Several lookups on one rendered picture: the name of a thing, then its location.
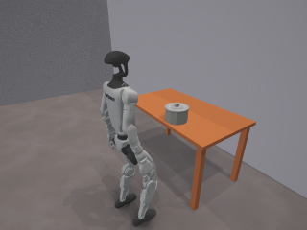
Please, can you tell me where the robot shin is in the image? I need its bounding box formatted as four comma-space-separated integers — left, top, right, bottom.
119, 164, 135, 202
138, 180, 158, 219

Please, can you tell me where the robot left hand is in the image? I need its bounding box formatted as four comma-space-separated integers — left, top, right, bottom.
107, 132, 117, 150

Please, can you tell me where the table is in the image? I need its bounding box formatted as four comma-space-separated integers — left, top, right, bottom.
136, 88, 256, 211

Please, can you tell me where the robot right forearm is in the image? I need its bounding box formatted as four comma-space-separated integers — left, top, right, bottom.
127, 126, 147, 164

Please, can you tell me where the lid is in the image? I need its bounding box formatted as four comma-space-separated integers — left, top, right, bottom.
165, 103, 189, 113

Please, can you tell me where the robot left shin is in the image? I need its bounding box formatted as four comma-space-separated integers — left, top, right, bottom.
119, 164, 135, 202

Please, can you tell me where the right robot upper arm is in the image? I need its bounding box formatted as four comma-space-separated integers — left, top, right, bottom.
122, 88, 139, 135

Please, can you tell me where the left robot upper arm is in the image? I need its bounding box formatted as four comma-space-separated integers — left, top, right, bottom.
100, 81, 110, 117

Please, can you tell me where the robot right hand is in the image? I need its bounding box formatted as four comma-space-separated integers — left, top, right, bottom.
139, 160, 155, 183

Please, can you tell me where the robot left forearm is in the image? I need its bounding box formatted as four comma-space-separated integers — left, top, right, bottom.
101, 114, 116, 135

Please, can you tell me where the pot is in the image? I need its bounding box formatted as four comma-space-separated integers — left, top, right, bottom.
165, 109, 189, 126

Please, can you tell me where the robot right shin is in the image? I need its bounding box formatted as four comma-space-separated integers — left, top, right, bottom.
138, 180, 158, 219

